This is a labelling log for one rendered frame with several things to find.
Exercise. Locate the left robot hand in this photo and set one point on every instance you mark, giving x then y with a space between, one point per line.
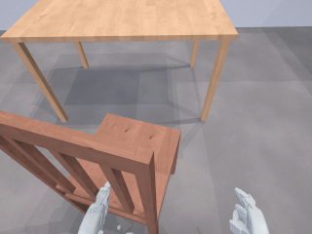
96 214

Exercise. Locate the chair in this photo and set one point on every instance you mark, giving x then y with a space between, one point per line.
135 157

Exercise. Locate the right robot hand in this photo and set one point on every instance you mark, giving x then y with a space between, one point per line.
253 220

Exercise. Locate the table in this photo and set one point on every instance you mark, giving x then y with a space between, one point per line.
121 20

